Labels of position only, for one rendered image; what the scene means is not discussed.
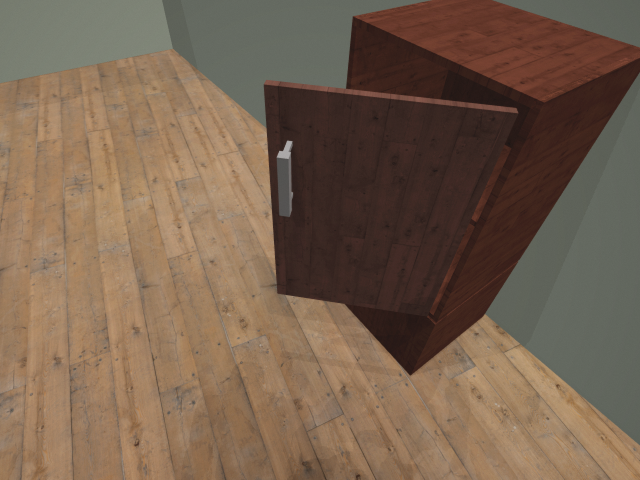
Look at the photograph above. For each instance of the handle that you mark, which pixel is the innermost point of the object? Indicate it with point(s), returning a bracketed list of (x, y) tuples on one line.
[(285, 193)]

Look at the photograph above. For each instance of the cupboard door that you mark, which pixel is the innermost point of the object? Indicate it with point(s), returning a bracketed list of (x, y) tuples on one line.
[(384, 188)]

